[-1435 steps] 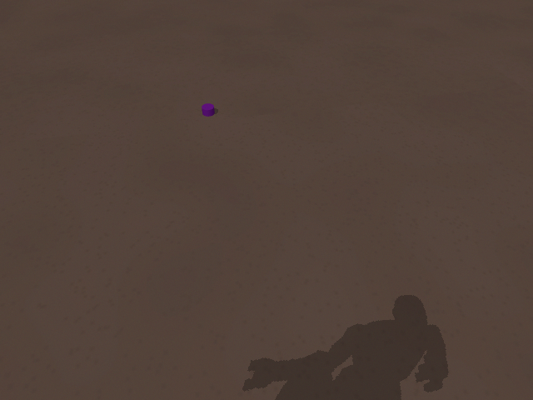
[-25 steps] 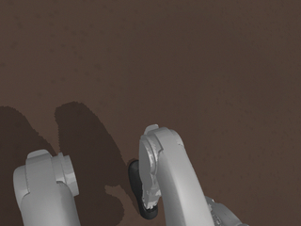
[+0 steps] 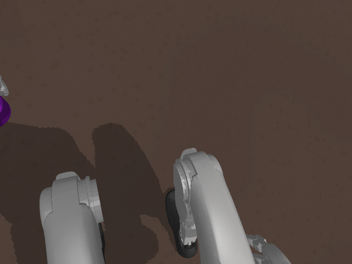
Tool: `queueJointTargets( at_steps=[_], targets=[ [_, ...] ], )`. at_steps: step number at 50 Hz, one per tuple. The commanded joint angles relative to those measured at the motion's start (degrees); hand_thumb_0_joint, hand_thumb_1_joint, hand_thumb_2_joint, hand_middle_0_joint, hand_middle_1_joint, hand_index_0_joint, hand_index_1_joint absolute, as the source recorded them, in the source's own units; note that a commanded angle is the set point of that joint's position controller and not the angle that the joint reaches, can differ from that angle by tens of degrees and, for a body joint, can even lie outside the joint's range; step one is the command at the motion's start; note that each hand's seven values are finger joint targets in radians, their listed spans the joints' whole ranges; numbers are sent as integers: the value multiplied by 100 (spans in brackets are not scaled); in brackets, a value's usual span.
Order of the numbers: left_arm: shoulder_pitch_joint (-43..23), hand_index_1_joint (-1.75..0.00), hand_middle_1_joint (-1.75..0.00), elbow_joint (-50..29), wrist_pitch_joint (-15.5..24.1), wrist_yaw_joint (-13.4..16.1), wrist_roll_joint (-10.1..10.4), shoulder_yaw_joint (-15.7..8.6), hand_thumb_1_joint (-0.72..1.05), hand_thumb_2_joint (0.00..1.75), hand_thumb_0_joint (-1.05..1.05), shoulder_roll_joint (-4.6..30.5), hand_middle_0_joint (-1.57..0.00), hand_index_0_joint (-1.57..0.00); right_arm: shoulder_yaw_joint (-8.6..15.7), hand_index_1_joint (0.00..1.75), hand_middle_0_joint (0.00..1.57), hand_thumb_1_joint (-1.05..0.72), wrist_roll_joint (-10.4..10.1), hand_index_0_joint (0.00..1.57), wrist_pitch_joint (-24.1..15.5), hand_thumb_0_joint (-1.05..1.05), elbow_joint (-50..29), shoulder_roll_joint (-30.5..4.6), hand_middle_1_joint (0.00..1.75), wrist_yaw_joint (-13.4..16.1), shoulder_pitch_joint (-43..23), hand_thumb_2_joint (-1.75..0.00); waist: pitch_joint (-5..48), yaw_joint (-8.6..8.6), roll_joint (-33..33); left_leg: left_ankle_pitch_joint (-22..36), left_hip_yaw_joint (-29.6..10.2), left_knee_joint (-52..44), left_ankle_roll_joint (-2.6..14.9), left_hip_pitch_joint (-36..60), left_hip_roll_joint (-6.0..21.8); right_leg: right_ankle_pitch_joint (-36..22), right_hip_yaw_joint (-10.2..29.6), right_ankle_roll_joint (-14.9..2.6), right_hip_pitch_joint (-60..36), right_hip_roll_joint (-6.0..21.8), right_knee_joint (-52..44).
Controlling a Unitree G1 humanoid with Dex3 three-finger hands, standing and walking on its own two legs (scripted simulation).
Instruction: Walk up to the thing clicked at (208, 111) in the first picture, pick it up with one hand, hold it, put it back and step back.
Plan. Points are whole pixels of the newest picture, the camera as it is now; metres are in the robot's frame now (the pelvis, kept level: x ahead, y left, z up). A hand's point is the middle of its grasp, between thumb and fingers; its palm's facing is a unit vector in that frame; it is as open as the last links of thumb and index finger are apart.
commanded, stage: lift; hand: left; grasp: from above
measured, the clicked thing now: out of the picture +0.47 +0.33 -0.19
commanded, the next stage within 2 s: hold in 1.72 s
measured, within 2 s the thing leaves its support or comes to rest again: neither
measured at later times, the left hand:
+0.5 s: hand out of the picture +0.41 +0.34 -0.07, palm faces -0.47 -0.10 -0.88, open 10.0 cm
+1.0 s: hand out of the picture +0.35 +0.30 +0.15, palm faces -0.44 -0.13 -0.89, open 10.0 cm
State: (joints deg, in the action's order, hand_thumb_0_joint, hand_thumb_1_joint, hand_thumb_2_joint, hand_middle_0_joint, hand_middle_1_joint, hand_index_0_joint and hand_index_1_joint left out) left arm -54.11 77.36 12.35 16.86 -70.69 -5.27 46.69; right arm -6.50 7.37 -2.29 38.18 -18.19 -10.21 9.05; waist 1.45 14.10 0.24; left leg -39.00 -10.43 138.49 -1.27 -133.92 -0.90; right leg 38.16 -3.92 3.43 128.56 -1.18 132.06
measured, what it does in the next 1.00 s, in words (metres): rises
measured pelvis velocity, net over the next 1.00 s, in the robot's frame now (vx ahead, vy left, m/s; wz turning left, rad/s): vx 0.01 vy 0.00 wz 0.11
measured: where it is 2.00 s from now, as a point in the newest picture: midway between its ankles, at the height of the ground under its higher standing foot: (141, 249)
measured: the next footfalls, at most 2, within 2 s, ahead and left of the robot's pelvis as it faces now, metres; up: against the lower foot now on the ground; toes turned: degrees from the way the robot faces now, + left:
none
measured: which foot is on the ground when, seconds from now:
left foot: down 0.00-1.00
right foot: down 0.00-1.00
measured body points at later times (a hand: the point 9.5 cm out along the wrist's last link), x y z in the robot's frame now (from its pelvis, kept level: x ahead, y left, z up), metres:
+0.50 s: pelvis +0.00 +0.00 +0.06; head +0.21 +0.07 +0.45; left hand +0.43 +0.34 -0.02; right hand +0.09 -0.27 -0.05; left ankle +0.07 +0.13 -0.30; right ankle +0.11 -0.13 -0.30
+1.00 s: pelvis +0.01 +0.00 +0.23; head +0.14 +0.04 +0.66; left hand +0.37 +0.30 +0.20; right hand +0.16 -0.25 +0.11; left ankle +0.07 +0.13 -0.30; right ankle +0.11 -0.13 -0.30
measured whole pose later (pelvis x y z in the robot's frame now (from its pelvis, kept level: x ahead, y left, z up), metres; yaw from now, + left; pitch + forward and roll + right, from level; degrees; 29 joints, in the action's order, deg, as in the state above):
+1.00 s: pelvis +0.01 +0.00 +0.23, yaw +6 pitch +26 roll -4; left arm -23.3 40.1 0.7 3.3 -56.7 4.5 30.4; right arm 0.6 -1.6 2.7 38.1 -14.3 -0.1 9.2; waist 10.2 5.1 -2.7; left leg -34.2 -3.8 95.0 -0.2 -87.5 1.5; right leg 33.1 -0.7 2.6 84.9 0.1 91.4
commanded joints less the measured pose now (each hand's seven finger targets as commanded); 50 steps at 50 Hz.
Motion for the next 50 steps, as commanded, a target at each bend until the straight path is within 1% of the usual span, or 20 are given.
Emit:
queueJointTargets(
  at_steps=[1, 4, 8, 10, 12, 14, 22, 23, 26, 31, 33, 35, 36, 37, 40, 41, 42, 45, 47, 50],
  targets=[
    [-1972, -84, -89, -1138, -64, 202, 135, -262, 63, 79, 0, 1666, -97, -101, 552, 30, 20, -93, -36, 20, 43, 0, -59, -1431, 30, 167, 1191, -91, 4168, 18, -2092, 1130, 695, -1613, 208, 3258, 14, -1239, -559, -592, -2024, -160, -1337],
    [-1898, -83, -89, -1387, -167, 97, 293, -339, 65, 79, 0, 1674, -93, -98, 626, 30, 20, -91, -92, 20, 87, 0, -72, -1403, 30, 205, 1215, -90, 4567, -111, -2177, 1292, 755, -1733, 225, 3435, -5, -1419, -517, -558, -2233, -123, -1398],
    [-1612, -84, -89, -1520, -301, -172, 410, -275, 66, 79, 0, 1523, -94, -99, 724, 30, 20, -91, -193, 20, 163, 0, -61, -1372, 30, 257, 1268, -90, 4421, -172, -2110, 1277, 742, -1941, 221, 3551, -16, -1362, -496, -586, -2178, -89, -1512],
    [-1595, -83, -89, -1880, -298, -276, 400, -371, 65, 80, 0, 1615, -93, -98, 813, 30, 20, -91, -249, 20, 219, 0, -66, -1373, 30, 295, 1253, -90, 4665, -317, -2205, 1310, 751, -2044, 216, 3729, -42, -1350, -451, -616, -2176, -75, -1548],
    [-1493, -84, -90, -2147, -306, -392, 479, -261, 65, 81, 0, 1383, -94, -99, 862, 30, 20, -91, -293, 20, 252, 0, -111, -1272, 30, 312, 1264, -90, 4765, -335, -2128, 1311, 769, -2166, 229, 3864, -22, -1358, -413, -593, -2316, -75, -1657],
    [-1365, -85, -91, -2319, -319, -466, 514, -318, 67, 82, 0, 1410, -94, -100, 930, 30, 20, -91, -340, 20, 285, 0, -116, -1280, 30, 349, 1254, -90, 4737, -377, -2103, 1319, 771, -2262, 232, 3954, -27, -1333, -372, -596, -2289, -51, -1752],
    [-924, -89, -94, -3215, -339, -751, 838, -88, 64, 87, 0, 909, -92, -97, 1080, 30, 20, -91, -515, 20, 328, 0, -275, -1117, 30, 471, 1144, -90, 4701, -476, -1874, 698, 651, -3036, 281, 4273, 6, -964, -287, -542, -2594, -43, -2278],
    [-658, -90, -95, -3135, -379, -772, 870, -127, 64, 87, 0, 912, -92, -97, 1088, 30, 20, -91, -539, 20, 328, 0, -264, -1133, 30, 492, 1132, -90, 4546, -521, -1787, 618, 581, -3186, 278, 4313, 12, -917, -298, -530, -2608, -33, -2330],
    [-493, -91, -97, -3589, -436, -847, 952, -58, 60, 86, 0, 781, -87, -93, 1136, 30, 20, -91, -609, 20, 340, 0, -333, -1098, 30, 553, 1109, -90, 4786, -578, -1768, 768, 518, -3456, 260, 4746, 36, -1062, -282, -521, -2879, -30, -2506],
    [53, -90, -96, -4073, -595, -948, 1171, -47, 63, 86, 0, 649, -90, -95, 1159, 30, 20, -91, -671, 20, 365, 0, -419, -996, 30, 673, 992, -90, 4677, -650, -1449, 904, 633, -3832, 286, 5136, 39, -1120, -170, -485, -3513, -18, -3102],
    [-77, -92, -98, -4532, -641, -953, 1207, -44, 62, 88, 0, 643, -89, -94, 1184, 30, 20, -90, -705, 20, 378, 0, -461, -943, 30, 735, 899, -90, 4849, -686, -1623, 951, 641, -4059, 279, 5444, 47, -1184, -130, -487, -3782, -12, -3284],
    [288, -91, -96, -4461, -723, -956, 1245, -4, 62, 87, 0, 486, -89, -94, 1172, 30, 20, -90, -733, 20, 382, 0, -465, -915, 30, 790, 837, -90, 4574, -716, -1453, 858, 542, -4399, 260, 5647, 81, -1143, -154, -468, -3950, -12, -3462],
    [266, -91, -97, -4749, -744, -985, 1248, 123, 61, 86, 0, 360, -88, -93, 1178, 30, 20, -90, -753, 20, 390, 0, -502, -874, 30, 820, 809, -90, 4695, -717, -1526, 932, 595, -4507, 258, 5839, 82, -1179, -132, -475, -4125, -31, -3620],
    [452, -91, -97, -4659, -800, -991, 1264, 12, 61, 86, 0, 429, -87, -93, 1188, 30, 20, -90, -760, 20, 398, 0, -477, -875, 30, 854, 770, -90, 4616, -775, -1427, 959, 594, -4632, 261, 5954, 84, -1178, -102, -460, -4226, -8, -3770],
    [797, -92, -97, -4696, -942, -1016, 1303, 139, 61, 87, 0, 198, -88, -93, 1150, 30, 20, -90, -802, 20, 416, 0, -495, -790, 30, 933, 656, -90, 4369, -824, -1333, 905, 587, -5128, 240, 6343, 114, -1135, -95, -450, -4661, -42, -4195],
    [692, -92, -98, -5018, -969, -1013, 1320, 116, 61, 87, 0, 262, -88, -93, 1159, 30, 20, -90, -821, 20, 420, 0, -506, -787, 30, 963, 637, -90, 4466, -839, -1353, 901, 605, -5278, 233, 6572, 124, -1137, -70, -452, -4914, -45, -4358],
    [865, -91, -97, -4855, -1025, -1025, 1335, 240, 60, 87, 0, 65, -87, -92, 1132, 30, 20, -90, -827, 20, 427, 0, -481, -720, 30, 990, 604, -90, 4266, -797, -1272, 932, 639, -5365, 240, 6589, 123, -1155, -49, -444, -5022, -56, -4512],
    [1195, -90, -95, -4929, -1125, -1077, 1431, 237, 59, 87, 0, 14, -87, -92, 1101, 30, 20, -90, -869, 20, 404, 0, -432, -661, 30, 1067, 510, -90, 4015, -873, -1077, 930, 678, -5761, 241, 6888, 124, -1122, 24, -437, -5522, -52, -4977],
    [1416, -90, -95, -4867, -1166, -1103, 1406, 428, 59, 88, 0, -249, -88, -93, 1085, 30, 20, -90, -886, 20, 384, 0, -440, -583, 30, 1123, 471, -90, 3730, -830, -902, 878, 766, -5991, 252, 7046, 111, -1055, 87, -443, -5850, -81, -5369],
    [1591, -88, -92, -4908, -1180, -1092, 1483, 492, 58, 86, 0, -414, -87, -92, 1058, 30, 20, -90, -923, 20, 313, 0, -380, -529, 30, 1203, 433, -90, 3272, -852, -803, 770, 755, -6455, 236, 7275, 128, -954, 146, -439, -6240, -89, -5820]
  ],
)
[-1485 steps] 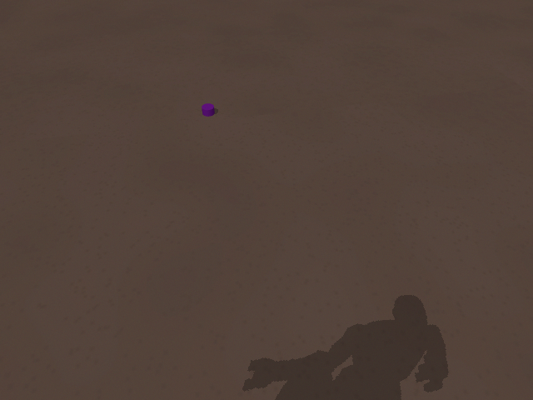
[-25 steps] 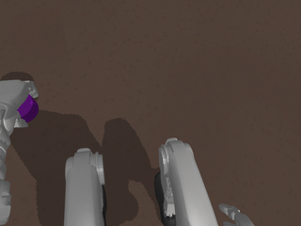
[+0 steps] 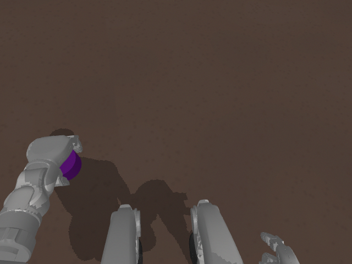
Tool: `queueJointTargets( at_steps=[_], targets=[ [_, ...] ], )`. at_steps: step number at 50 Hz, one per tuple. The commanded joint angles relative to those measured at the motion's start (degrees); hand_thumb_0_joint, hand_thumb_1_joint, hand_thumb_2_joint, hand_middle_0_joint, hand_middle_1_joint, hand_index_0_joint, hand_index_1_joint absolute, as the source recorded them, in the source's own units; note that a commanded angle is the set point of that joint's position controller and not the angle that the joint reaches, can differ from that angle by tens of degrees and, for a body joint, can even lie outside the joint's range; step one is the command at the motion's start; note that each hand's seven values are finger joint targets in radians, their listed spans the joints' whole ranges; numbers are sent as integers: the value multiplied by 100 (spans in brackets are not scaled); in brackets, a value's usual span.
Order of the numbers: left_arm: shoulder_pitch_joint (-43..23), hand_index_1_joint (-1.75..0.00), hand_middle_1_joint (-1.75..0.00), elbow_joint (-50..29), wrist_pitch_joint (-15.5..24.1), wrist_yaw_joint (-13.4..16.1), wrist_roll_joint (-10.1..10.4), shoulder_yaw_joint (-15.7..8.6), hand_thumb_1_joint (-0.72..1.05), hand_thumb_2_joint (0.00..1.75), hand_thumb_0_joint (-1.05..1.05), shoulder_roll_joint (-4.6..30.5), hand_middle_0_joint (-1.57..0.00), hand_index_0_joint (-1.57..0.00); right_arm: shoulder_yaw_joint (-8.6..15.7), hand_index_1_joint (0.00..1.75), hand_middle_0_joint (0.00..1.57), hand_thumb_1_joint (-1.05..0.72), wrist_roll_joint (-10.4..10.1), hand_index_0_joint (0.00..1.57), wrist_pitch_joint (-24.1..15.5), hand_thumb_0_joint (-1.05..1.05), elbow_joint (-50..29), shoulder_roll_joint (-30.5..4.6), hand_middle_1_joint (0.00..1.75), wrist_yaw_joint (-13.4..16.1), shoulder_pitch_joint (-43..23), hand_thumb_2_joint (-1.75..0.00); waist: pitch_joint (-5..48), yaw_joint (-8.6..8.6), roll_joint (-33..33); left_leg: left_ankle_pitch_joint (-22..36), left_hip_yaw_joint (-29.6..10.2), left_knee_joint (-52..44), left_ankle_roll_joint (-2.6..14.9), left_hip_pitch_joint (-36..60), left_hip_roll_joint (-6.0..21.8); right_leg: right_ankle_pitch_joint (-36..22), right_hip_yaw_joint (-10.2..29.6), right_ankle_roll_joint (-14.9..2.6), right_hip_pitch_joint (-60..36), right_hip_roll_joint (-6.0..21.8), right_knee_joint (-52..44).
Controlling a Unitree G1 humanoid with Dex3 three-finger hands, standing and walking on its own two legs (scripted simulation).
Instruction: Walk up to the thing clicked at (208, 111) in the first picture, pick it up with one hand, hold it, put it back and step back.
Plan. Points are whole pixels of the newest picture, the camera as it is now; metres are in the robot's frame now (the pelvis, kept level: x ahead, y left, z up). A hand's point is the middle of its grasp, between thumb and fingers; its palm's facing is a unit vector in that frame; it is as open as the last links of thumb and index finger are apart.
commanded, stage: lift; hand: left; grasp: from above
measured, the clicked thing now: (61, 163) +0.39 +0.26 -0.11
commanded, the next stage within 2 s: hold in 0.72 s
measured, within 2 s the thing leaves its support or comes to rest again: neither
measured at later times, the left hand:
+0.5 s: hand (47, 149) +0.36 +0.23 +0.04, palm faces -0.47 -0.08 -0.88, open 10.0 cm
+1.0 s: hand (35, 127) +0.37 +0.22 +0.11, palm faces -0.47 -0.08 -0.88, open 10.1 cm
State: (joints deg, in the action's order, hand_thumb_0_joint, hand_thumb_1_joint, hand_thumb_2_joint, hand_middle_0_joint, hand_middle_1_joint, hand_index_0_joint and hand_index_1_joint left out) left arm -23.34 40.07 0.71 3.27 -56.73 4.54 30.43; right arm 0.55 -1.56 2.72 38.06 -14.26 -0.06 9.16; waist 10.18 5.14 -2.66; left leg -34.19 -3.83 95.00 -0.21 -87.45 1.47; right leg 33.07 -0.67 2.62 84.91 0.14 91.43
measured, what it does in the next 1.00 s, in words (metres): rises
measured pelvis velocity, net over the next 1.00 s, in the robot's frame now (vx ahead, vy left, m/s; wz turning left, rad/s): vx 0.07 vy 0.00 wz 0.01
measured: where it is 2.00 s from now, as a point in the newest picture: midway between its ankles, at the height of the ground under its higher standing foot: outside the picture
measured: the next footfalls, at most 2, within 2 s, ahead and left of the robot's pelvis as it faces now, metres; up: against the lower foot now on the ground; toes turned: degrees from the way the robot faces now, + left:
none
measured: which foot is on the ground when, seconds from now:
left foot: down 0.00-1.00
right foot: down 0.00-1.00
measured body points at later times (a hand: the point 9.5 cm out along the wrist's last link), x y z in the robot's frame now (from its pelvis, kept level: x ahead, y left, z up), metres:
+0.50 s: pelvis +0.04 -0.01 +0.14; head +0.12 +0.00 +0.58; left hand +0.38 +0.23 +0.09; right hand +0.13 -0.27 +0.01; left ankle +0.08 +0.12 -0.53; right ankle +0.08 -0.15 -0.53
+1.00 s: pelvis +0.07 +0.00 +0.18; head +0.11 -0.01 +0.63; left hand +0.39 +0.22 +0.16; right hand +0.17 -0.27 +0.06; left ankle +0.08 +0.12 -0.53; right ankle +0.08 -0.15 -0.53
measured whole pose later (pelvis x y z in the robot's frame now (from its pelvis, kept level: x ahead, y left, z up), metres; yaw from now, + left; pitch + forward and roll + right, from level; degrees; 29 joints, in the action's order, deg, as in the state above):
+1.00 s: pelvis +0.07 +0.00 +0.18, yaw +1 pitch +8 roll -1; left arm -16.6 46.8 -1.6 6.5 -57.9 11.1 21.4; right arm 2.8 -2.0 1.0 42.1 -14.5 1.7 14.1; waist 4.3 2.5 -1.7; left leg -20.9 0.3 42.8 -0.6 -30.2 1.7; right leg 20.0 1.4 1.8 29.7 0.9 41.4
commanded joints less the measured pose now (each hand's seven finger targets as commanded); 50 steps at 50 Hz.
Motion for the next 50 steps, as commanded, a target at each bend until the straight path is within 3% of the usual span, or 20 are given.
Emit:
queueJointTargets(
  at_steps=[1, 3, 11, 14, 15, 18, 22, 24, 35, 48, 50],
  targets=[
    [-1405, -88, -93, -1079, -22, 263, 27, -379, 58, 84, 0, 1107, -87, -92, 350, 30, 20, -90, -38, 20, -218, 0, -347, -902, 30, 211, 440, -90, 2321, 62, -387, 403, 120, -2186, 133, 2766, -113, -528, -155, -363, -2035, -228, -1909],
    [-1415, -87, -92, -1096, -6, 315, 6, -445, 56, 83, 0, 1189, -85, -90, 358, 30, 20, -90, -51, 20, -272, 0, -323, -893, 30, 259, 432, -90, 2272, -14, -401, 471, 127, -2448, 117, 3061, -111, -564, -95, -368, -2350, -222, -2183],
    [-1494, -87, -91, -759, 11, 591, -90, -221, 54, 84, 0, 818, -84, -89, 377, 30, 20, -90, -56, 20, -474, 0, -161, -850, 30, 327, 488, -90, 1811, -102, -410, 627, 88, -3494, 53, 4073, -97, -717, -11, -366, -3237, -237, -3135],
    [-1241, -89, -94, -358, -62, 663, -125, -138, 55, 86, 0, 621, -84, -89, 385, 30, 20, -90, -24, 20, -520, 0, -74, -847, 30, 332, 580, -90, 1682, -91, -235, 1091, 126, -3760, 42, 4412, -94, -1139, -36, -344, -3670, -250, -3440],
    [-1488, -89, -93, -513, -68, 678, -120, -19, 56, 87, 0, 529, -86, -90, 389, 30, 20, -90, -20, 20, -529, 0, -55, -851, 30, 331, 626, -90, 1723, -38, -313, 1253, 139, -3842, 34, 4568, -95, -1293, -38, -350, -3732, -251, -3514],
    [-1432, -89, -93, -378, -146, 767, -53, -11, 56, 88, 0, 506, -86, -90, 390, 30, 20, -90, -26, 20, -541, 0, -34, -833, 30, 325, 698, -90, 1573, -75, -197, 1473, 231, -4095, 41, 4843, -139, -1444, 3, -336, -4150, -242, -3894],
    [-1417, -89, -92, -303, -215, 827, -114, -81, 56, 89, 0, 567, -87, -90, 411, 30, 20, -90, 3, 20, -530, 0, -1, -844, 30, 309, 737, -90, 1623, -162, -300, 1995, 273, -4384, 0, 5355, -138, -1876, -6, -345, -4536, -229, -4140],
    [-1479, -87, -90, -361, -232, 835, -111, 41, 53, 90, 0, 448, -87, -89, 400, 30, 20, -90, -10, 20, -518, 0, -29, -828, 30, 302, 717, -90, 1534, -123, -200, 2095, 280, -4540, 15, 5526, -162, -1997, 17, -329, -4731, -216, -4329],
    [-1222, -91, -93, -300, -289, 742, -71, 117, 52, 95, 0, 265, -86, -88, 465, 30, 20, -90, -9, 20, -406, 0, -81, -812, 30, 261, 705, -90, 1265, -189, -2, 2734, 354, -5204, 17, 6238, -202, -2598, 86, -278, -5616, -177, -5091],
    [-1275, -88, -91, -538, -200, 577, -128, 97, 56, 92, 0, 387, -87, -91, 525, 30, 20, -89, -37, 20, -343, 0, -174, -870, 30, 251, 514, -89, 1068, -243, 51, 3118, 444, -5757, 5, 6917, -239, -2939, 99, -262, -6197, -166, -5622],
    [-1255, -89, -93, -550, -211, 529, -122, 196, 57, 92, 0, 247, -88, -92, 518, 30, 20, -89, -48, 20, -331, 0, -197, -845, 30, 237, 473, -89, 1067, -276, 37, 3267, 460, -5818, 0, 7013, -234, -3079, 105, -267, -6273, -171, -5647]
  ],
)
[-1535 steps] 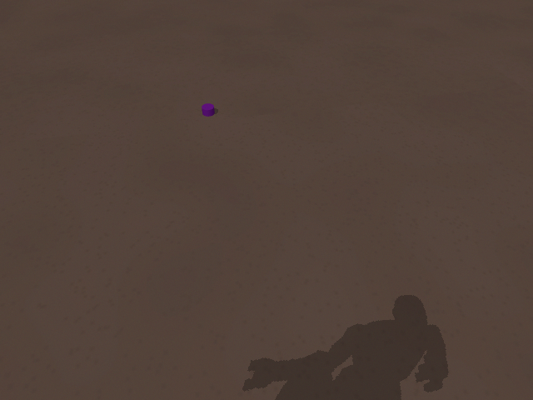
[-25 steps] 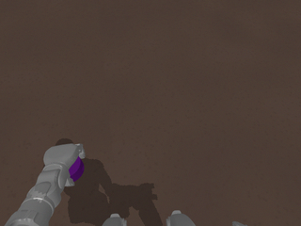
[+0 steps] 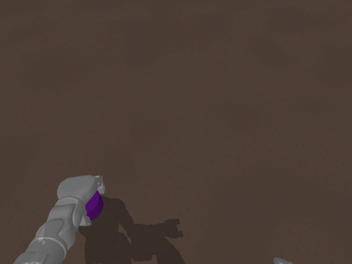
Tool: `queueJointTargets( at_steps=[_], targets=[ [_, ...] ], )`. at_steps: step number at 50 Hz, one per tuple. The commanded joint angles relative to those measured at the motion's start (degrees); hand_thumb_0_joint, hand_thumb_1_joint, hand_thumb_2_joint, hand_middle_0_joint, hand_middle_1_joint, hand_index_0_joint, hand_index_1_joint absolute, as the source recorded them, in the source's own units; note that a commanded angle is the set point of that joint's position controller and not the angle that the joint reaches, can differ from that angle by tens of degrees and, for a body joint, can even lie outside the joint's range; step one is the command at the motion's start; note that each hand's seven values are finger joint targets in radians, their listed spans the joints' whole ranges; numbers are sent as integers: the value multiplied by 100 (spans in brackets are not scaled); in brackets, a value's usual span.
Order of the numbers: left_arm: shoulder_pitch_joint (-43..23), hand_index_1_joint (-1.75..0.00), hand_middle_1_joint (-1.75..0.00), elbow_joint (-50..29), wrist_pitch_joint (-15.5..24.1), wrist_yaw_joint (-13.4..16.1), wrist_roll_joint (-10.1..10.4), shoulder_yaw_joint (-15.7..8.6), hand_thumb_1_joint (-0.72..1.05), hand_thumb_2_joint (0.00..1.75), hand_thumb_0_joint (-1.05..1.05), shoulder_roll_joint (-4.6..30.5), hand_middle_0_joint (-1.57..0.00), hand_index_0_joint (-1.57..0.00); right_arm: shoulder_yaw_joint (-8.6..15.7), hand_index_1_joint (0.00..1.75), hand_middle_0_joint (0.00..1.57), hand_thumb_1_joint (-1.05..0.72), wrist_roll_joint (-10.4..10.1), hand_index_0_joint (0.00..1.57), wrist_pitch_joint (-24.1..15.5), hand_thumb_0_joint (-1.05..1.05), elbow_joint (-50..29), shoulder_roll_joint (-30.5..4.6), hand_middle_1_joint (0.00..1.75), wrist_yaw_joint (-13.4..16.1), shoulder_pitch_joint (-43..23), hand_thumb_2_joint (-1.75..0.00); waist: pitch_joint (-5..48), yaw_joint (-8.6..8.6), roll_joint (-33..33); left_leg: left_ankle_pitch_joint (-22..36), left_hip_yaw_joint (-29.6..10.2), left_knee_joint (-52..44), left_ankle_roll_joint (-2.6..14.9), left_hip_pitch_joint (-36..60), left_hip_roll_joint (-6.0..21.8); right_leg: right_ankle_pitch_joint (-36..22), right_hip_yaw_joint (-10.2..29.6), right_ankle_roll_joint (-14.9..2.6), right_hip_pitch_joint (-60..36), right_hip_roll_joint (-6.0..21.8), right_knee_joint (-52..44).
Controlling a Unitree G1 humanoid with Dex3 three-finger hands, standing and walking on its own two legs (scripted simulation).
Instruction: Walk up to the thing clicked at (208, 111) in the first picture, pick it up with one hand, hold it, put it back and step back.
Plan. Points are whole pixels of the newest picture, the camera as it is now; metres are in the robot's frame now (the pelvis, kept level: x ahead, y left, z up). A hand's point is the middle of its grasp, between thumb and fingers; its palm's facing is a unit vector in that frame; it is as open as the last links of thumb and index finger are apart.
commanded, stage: hold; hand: left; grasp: from above
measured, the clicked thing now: (85, 203) +0.32 +0.23 -0.10
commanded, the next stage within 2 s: crouch in 1.72 s
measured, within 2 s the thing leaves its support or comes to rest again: neither
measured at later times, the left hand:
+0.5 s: hand (79, 202) +0.30 +0.22 -0.05, palm faces -0.47 -0.05 -0.88, open 10.0 cm
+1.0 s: hand (77, 207) +0.28 +0.22 -0.03, palm faces -0.46 -0.05 -0.89, open 10.0 cm
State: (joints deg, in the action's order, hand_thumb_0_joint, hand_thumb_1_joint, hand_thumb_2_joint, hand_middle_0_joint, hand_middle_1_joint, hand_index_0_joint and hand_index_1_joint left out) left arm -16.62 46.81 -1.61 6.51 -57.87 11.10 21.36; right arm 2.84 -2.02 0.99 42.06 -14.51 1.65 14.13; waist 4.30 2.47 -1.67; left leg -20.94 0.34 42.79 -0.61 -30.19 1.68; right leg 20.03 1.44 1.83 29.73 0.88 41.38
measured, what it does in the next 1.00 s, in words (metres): stands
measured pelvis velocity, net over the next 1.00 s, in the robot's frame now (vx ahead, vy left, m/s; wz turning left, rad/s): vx -0.01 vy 0.00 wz -0.01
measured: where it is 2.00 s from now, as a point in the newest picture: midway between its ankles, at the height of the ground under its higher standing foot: outside the picture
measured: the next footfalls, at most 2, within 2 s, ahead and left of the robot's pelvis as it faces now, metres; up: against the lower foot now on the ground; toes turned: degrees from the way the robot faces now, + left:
none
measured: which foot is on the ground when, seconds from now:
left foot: down 0.00-1.00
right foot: down 0.00-1.00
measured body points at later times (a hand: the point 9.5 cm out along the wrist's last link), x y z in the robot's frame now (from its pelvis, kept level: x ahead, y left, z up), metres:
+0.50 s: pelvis +0.00 +0.00 +0.01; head +0.02 -0.01 +0.46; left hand +0.32 +0.23 +0.01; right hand +0.12 -0.26 -0.10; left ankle +0.00 +0.12 -0.71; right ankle +0.01 -0.14 -0.71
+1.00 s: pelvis -0.01 +0.00 +0.02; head -0.01 -0.02 +0.47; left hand +0.30 +0.22 +0.02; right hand +0.12 -0.26 -0.09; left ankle +0.00 +0.12 -0.71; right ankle +0.01 -0.14 -0.71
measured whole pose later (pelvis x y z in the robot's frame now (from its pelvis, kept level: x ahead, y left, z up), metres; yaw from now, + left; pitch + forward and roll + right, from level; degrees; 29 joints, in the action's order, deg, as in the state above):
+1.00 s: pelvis -0.01 +0.00 +0.02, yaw -1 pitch +2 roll +0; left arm -13.6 38.5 -0.9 -0.6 -57.3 12.4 22.2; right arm 2.1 -3.0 2.7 40.0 -14.9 2.1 11.5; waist 1.5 0.1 -2.6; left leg -15.0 1.4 31.3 -0.6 -17.9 1.4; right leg 14.5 2.3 1.7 18.4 1.1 31.1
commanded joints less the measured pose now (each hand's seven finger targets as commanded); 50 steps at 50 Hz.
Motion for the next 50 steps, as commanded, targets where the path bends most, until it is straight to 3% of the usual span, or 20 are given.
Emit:
queueJointTargets(
  at_steps=[1, 4, 6, 8, 13, 14, 22, 33, 34, 35, 37, 40, 43, 46, 48, 50],
  targets=[
    [-1983, -89, -93, -1240, 23, 182, -22, -462, 55, 95, 0, 1169, -87, -90, 301, 30, 20, -89, -4, 20, -154, 0, -603, -836, 30, 64, -27, -89, 1649, 21, -26, 1963, 25, -628, 37, 1328, -250, -1780, -112, -188, -770, -254, -667],
    [-1914, -89, -93, -1334, 28, 128, -6, -532, 56, 95, 0, 1276, -87, -91, 310, 30, 20, -89, -1, 20, -144, 0, -626, -846, 30, 57, -94, -89, 1628, -63, -228, 2051, 24, -748, -7, 1505, -234, -1748, -152, -221, -830, -270, -722],
    [-1821, -87, -91, -1222, 23, 68, -29, -438, 56, 92, 0, 1143, -87, -91, 301, 30, 20, -89, -13, 20, -137, 0, -651, -833, 30, 49, -89, -89, 1464, 0, -43, 1997, 12, -807, 14, 1458, -224, -1710, -162, -216, -829, -284, -761],
    [-1956, -87, -91, -1471, 44, 27, -13, -506, 57, 92, 0, 1253, -87, -91, 312, 30, 20, -89, -22, 20, -117, 0, -687, -843, 30, 46, -132, -89, 1582, -80, -181, 2111, 44, -824, 16, 1550, -241, -1825, -133, -215, -923, -266, -798],
    [-1687, -88, -91, -1408, 24, -74, -30, -454, 54, 93, 0, 1180, -86, -90, 291, 30, 20, -89, -34, 20, -82, 0, -755, -838, 30, 42, -197, -90, 1391, -83, -15, 2229, 47, -920, 37, 1589, -240, -1939, -138, -204, -1060, -270, -900],
    [-1959, -88, -92, -1658, 45, -79, -16, -440, 56, 93, 0, 1193, -87, -91, 294, 30, 20, -89, -29, 20, -79, 0, -765, -848, 30, 41, -184, -89, 1507, -74, -15, 2186, 41, -947, 41, 1621, -237, -1932, -129, -206, -1130, -275, -914],
    [-1777, -89, -92, -1700, 33, -222, -43, -483, 56, 93, 0, 1264, -87, -91, 276, 30, 20, -90, -43, 20, -49, 0, -808, -826, 30, 54, -303, -90, 1392, -145, -89, 2219, 65, -1127, 45, 1774, -210, -1895, -132, -221, -1208, -287, -1051],
    [-1806, -88, -92, -1899, 93, -363, 26, -498, 56, 93, 0, 1298, -88, -91, 217, 30, 20, -90, -68, 20, -40, 0, -956, -815, 30, 81, -507, -90, 1204, -153, 12, 1745, 128, -1369, 107, 1807, -255, -1540, -77, -194, -1351, -239, -1346],
    [-1842, -89, -93, -1988, 104, -369, 60, -552, 56, 93, 0, 1365, -87, -91, 209, 30, 20, -90, -70, 20, -44, 0, -964, -802, 30, 88, -556, -90, 1188, -212, 4, 1668, 126, -1402, 104, 1804, -255, -1442, -91, -192, -1392, -241, -1379],
    [-1745, -90, -94, -1895, 103, -363, 49, -527, 57, 92, 0, 1313, -87, -92, 207, 30, 20, -90, -59, 20, -43, 0, -944, -816, 30, 87, -527, -90, 1131, -142, 35, 1624, 125, -1416, 111, 1803, -246, -1422, -83, -193, -1352, -242, -1388],
    [-1780, -88, -91, -1966, 122, -373, 37, -545, 57, 93, 0, 1346, -89, -93, 198, 30, 20, -90, -72, 20, -49, 0, -978, -801, 30, 89, -605, -90, 1106, -211, -55, 1536, 114, -1482, 94, 1840, -238, -1294, -98, -213, -1383, -242, -1422],
    [-1956, -90, -94, -2172, 135, -359, 5, -509, 54, 93, 0, 1329, -85, -89, 198, 30, 20, -90, -63, 20, -47, 0, -961, -802, 30, 96, -603, -90, 1268, -175, -92, 1700, 108, -1469, 85, 1936, -231, -1447, -89, -211, -1418, -251, -1400],
    [-1877, -89, -93, -2115, 129, -359, 56, -597, 55, 94, 0, 1407, -86, -90, 192, 30, 20, -90, -77, 20, -57, 0, -949, -802, 30, 110, -662, -90, 1170, -244, -146, 1591, 118, -1519, 72, 1938, -231, -1325, -91, -215, -1424, -253, -1456],
    [-1950, -88, -92, -2175, 110, -415, 27, -464, 54, 91, 0, 1306, -86, -90, 175, 30, 20, -90, -79, 20, -64, 0, -959, -781, 30, 118, -703, -90, 1184, -191, -12, 1644, 121, -1543, 108, 1978, -234, -1409, -81, -197, -1446, -234, -1493],
    [-1621, -90, -94, -1978, 78, -459, 51, -519, 53, 93, 0, 1301, -85, -89, 183, 30, 20, -90, -100, 20, -57, 0, -979, -789, 30, 119, -704, -90, 1096, -248, 49, 1711, 141, -1570, 110, 1963, -243, -1445, -99, -200, -1515, -230, -1517],
    [-1882, -91, -94, -2264, 113, -515, 124, -480, 54, 95, 0, 1329, -86, -90, 173, 30, 20, -90, -93, 20, -59, 0, -992, -794, 30, 127, -760, -90, 1145, -245, -37, 1673, 118, -1611, 95, 2012, -213, -1399, -112, -210, -1515, -252, -1524]
  ],
)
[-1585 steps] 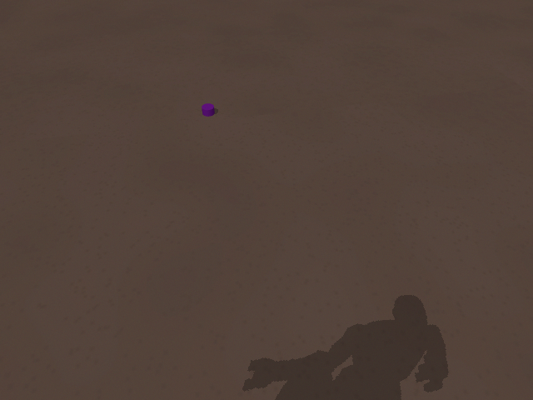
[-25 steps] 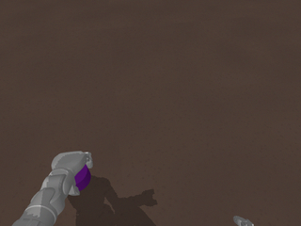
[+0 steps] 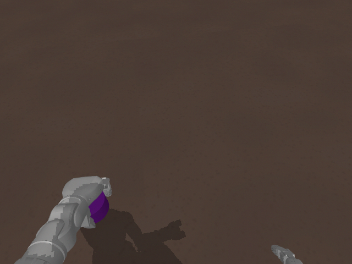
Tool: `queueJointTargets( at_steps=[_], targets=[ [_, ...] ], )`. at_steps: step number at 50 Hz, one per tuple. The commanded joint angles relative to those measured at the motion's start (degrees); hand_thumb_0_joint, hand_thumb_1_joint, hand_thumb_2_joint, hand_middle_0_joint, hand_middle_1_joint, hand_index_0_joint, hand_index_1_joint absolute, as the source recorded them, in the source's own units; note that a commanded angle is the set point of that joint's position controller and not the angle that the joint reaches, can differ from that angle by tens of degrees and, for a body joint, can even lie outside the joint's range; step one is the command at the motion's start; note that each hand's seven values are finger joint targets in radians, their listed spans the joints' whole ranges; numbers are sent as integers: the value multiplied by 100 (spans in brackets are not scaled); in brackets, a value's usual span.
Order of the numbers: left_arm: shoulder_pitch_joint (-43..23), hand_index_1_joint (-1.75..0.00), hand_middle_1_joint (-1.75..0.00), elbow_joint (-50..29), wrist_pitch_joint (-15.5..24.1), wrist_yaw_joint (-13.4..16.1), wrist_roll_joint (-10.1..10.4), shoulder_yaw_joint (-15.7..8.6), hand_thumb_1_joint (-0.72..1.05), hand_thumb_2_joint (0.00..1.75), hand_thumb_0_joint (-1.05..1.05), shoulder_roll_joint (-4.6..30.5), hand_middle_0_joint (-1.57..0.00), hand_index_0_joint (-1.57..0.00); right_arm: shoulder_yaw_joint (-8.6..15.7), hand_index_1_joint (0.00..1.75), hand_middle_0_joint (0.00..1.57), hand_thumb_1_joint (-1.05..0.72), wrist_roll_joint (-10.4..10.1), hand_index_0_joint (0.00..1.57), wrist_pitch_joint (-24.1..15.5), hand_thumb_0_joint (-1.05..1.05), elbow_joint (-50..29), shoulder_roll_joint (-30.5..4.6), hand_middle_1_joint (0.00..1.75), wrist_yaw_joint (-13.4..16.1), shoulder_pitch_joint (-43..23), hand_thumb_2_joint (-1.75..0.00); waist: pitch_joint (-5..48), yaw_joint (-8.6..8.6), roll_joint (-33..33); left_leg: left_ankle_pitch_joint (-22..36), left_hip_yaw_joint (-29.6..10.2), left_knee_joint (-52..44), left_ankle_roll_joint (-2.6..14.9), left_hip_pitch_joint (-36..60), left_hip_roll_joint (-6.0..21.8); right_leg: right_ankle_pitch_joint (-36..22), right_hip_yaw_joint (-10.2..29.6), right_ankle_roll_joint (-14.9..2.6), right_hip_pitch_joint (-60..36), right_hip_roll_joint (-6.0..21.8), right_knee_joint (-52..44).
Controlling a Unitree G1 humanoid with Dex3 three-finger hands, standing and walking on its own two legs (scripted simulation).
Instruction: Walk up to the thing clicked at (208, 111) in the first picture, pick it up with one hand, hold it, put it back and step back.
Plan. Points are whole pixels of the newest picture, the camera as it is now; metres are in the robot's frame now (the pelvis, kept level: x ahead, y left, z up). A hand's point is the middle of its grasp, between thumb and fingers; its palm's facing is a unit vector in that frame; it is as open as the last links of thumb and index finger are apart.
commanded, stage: hold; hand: left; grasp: from above
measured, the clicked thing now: (91, 205) +0.30 +0.23 -0.07
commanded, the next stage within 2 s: crouch in 0.72 s
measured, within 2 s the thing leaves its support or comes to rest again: neither
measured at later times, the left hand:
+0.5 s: hand (88, 206) +0.29 +0.22 -0.04, palm faces -0.47 -0.06 -0.88, open 10.1 cm
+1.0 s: hand (88, 206) +0.29 +0.23 -0.05, palm faces -0.46 -0.05 -0.88, open 10.1 cm
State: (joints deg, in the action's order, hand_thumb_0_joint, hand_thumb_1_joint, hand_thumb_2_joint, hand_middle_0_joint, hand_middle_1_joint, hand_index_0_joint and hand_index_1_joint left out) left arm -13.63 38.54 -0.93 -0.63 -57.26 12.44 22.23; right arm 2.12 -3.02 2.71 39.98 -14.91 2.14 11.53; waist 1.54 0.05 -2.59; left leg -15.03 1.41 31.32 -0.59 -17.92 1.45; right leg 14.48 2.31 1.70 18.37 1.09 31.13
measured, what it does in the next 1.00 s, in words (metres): stands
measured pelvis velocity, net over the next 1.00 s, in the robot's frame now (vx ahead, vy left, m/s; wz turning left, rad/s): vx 0.00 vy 0.00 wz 0.00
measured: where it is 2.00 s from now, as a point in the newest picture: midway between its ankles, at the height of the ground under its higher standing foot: outside the picture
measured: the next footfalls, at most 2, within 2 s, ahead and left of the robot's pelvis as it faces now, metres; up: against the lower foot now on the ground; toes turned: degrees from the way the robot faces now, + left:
none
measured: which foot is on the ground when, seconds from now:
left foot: down 0.00-1.00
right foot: down 0.00-1.00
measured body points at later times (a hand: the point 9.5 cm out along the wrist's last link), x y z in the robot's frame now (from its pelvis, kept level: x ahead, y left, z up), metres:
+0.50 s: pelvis +0.00 +0.00 +0.00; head +0.01 -0.02 +0.45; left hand +0.31 +0.22 +0.01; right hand +0.15 -0.26 -0.11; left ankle +0.01 +0.13 -0.73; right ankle +0.02 -0.14 -0.73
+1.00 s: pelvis +0.00 +0.00 +0.00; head +0.01 -0.02 +0.45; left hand +0.31 +0.23 +0.01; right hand +0.15 -0.26 -0.11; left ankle +0.01 +0.13 -0.73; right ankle +0.02 -0.14 -0.73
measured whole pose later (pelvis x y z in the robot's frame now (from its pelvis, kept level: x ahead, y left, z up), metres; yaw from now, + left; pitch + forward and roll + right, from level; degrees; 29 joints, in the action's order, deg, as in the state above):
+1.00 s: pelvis +0.00 +0.00 +0.00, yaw +0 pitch +1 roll +0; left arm -13.8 39.5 0.6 -0.1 -58.0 11.8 22.5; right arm 2.0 -3.3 3.7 39.7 -14.5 2.6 10.9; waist 0.8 0.1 -2.3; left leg -14.0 1.3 28.7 -0.6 -16.0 1.2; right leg 13.7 2.1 1.7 16.5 1.3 28.7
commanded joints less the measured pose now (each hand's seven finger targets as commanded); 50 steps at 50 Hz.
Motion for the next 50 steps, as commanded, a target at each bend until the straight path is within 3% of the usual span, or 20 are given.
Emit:
queueJointTargets(
  at_steps=[1, 3, 6, 8, 10, 13, 15, 19, 21, 22, 25, 27, 30, 33, 39, 41, 43, 44, 47, 50],
  targets=[
    [-2045, -90, -93, -1253, 36, 171, 3, -578, 53, 96, 0, 1206, -86, -89, 233, 30, 20, -90, 2, 20, -232, 0, -792, -749, 30, 80, -512, -90, 1295, 21, 70, 985, 10, -514, 90, 798, -187, -746, -206, -210, -333, -275, -528],
    [-1988, -88, -92, -1205, 52, 163, 29, -678, 51, 92, 0, 1274, -84, -87, 218, 30, 20, -90, -2, 20, -232, 0, -808, -755, 30, 92, -530, -90, 1199, 2, 106, 814, 4, -552, 97, 728, -196, -595, -190, -202, -318, -270, -588],
    [-2165, -89, -93, -1304, 87, 123, 42, -582, 51, 90, 0, 1219, -83, -87, 185, 30, 20, -90, -11, 20, -241, 0, -857, -709, 30, 99, -603, -90, 1172, 15, 98, 734, 11, -592, 113, 731, -208, -514, -180, -200, -305, -251, -635],
    [-1950, -88, -91, -1295, 83, 134, 58, -712, 50, 90, 0, 1288, -84, -87, 194, 30, 20, -90, -17, 20, -237, 0, -873, -715, 30, 105, -600, -90, 1251, -39, 183, 832, 42, -565, 128, 762, -240, -581, -167, -177, -417, -230, -667],
    [-2261, -89, -93, -1585, 108, 133, 39, -708, 52, 92, 0, 1366, -84, -88, 190, 30, 20, -90, -8, 20, -235, 0, -856, -696, 30, 115, -628, -90, 1394, -47, 10, 926, 53, -556, 118, 851, -242, -691, -161, -182, -438, -229, -647],
    [-2116, -86, -90, -1455, 88, 157, 26, -685, 52, 91, 0, 1272, -85, -89, 191, 30, 20, -90, -18, 20, -229, 0, -840, -710, 30, 122, -612, -90, 1330, 5, 72, 919, 57, -573, 114, 907, -236, -699, -160, -185, -408, -236, -643],
    [-2211, -87, -90, -1454, 94, 151, 9, -771, 51, 92, 0, 1404, -85, -88, 199, 30, 20, -90, -11, 20, -215, 0, -791, -712, 30, 135, -591, -90, 1408, -11, 70, 1039, 48, -565, 118, 931, -224, -812, -176, -181, -443, -240, -635],
    [-2051, -88, -92, -1446, 80, 127, 31, -702, 53, 94, 0, 1296, -87, -90, 194, 30, 20, -90, -15, 20, -208, 0, -802, -701, 30, 128, -619, -90, 1360, -58, 92, 1141, 53, -568, 121, 891, -239, -912, -183, -183, -550, -233, -651],
    [-2026, -89, -91, -1272, 95, 104, 46, -608, 53, 96, 0, 1223, -88, -90, 192, 30, 20, -90, -21, 20, -202, 0, -802, -712, 30, 131, -626, -90, 1198, 6, 177, 1001, 19, -617, 116, 847, -211, -765, -206, -194, -443, -255, -672],
    [-2076, -88, -91, -1356, 117, 102, 16, -730, 53, 93, 0, 1350, -87, -90, 207, 30, 20, -90, -24, 20, -196, 0, -795, -717, 30, 136, -602, -90, 1290, -30, 18, 1029, 31, -630, 105, 895, -213, -796, -197, -209, -458, -250, -652],
    [-2153, -87, -90, -1556, 146, 98, 2, -622, 51, 90, 0, 1238, -85, -88, 221, 30, 20, -90, -25, 20, -185, 0, -827, -692, 30, 129, -617, -90, 1441, -53, -60, 1209, 16, -611, 85, 1020, -206, -927, -219, -224, -497, -260, -618],
    [-2073, -86, -89, -1379, 132, 137, 19, -783, 49, 92, 0, 1403, -85, -88, 216, 30, 20, -90, -14, 20, -180, 0, -776, -718, 30, 136, -570, -90, 1422, -41, 56, 1299, 16, -591, 97, 1003, -207, -1022, -222, -206, -547, -260, -630],
    [-2077, -88, -90, -1336, 129, 156, 0, -632, 52, 93, 0, 1224, -87, -89, 221, 30, 20, -90, -21, 20, -175, 0, -778, -706, 30, 138, -550, -90, 1329, 18, 132, 1231, 30, -602, 103, 1003, -203, -975, -218, -204, -466, -260, -659],
    [-2043, -87, -89, -1463, 136, 196, 36, -701, 51, 96, 0, 1286, -87, -89, 225, 30, 20, -90, -18, 20, -163, 0, -810, -718, 30, 124, -592, -90, 1381, -51, -18, 1166, 18, -639, 86, 1019, -203, -901, -228, -219, -536, -250, -676],
    [-2237, -87, -90, -1395, 155, 215, -20, -793, 49, 93, 0, 1446, -85, -87, 217, 30, 20, -90, -12, 20, -140, 0, -769, -710, 30, 134, -555, -90, 1413, -13, -40, 1210, 30, -624, 99, 1006, -214, -960, -214, -210, -535, -243, -670],
    [-2161, -89, -96, -1336, 140, 197, -12, -637, 56, 84, 0, 1240, -86, -92, 229, 30, 20, -93, -15, 20, -145, 0, -763, -714, 30, 132, -558, -91, 1396, -19, -2, 1295, 16, -620, 82, 1043, -199, -1018, -231, -224, -496, -263, -651],
    [-2023, -90, -94, -1284, 144, 216, -3, -740, 46, 92, 0, 1303, -79, -82, 244, 30, 20, -89, -14, 20, -143, 0, -766, -719, 30, 131, -520, -90, 1399, -16, 81, 1345, 25, -612, 103, 1012, -204, -1090, -234, -209, -573, -253, -657],
    [-1887, -90, -93, -1200, 143, 208, 11, -649, 47, 93, 0, 1192, -81, -84, 226, 30, 20, -89, -27, 20, -141, 0, -787, -686, 30, 127, -569, -90, 1305, -68, 141, 1355, 23, -623, 100, 953, -213, -1070, -252, -216, -591, -250, -658],
    [-1817, -92, -95, -1020, 184, 268, -60, -569, 46, 94, 0, 1072, -79, -83, 239, 30, 20, -89, -11, 20, -112, 0, -760, -696, 30, 118, -478, -90, 1178, 41, 291, 1325, 39, -566, 119, 847, -227, -1096, -228, -196, -458, -236, -642],
    [-1644, -92, -94, -706, 251, 495, -129, -678, 46, 96, 0, 1069, -81, -83, 258, 30, 20, -89, 13, 20, -67, 0, -731, -705, 30, 99, -423, -90, 1032, 35, 435, 1192, 25, -480, 117, 673, -252, -948, -241, -192, -315, -219, -609]
  ],
)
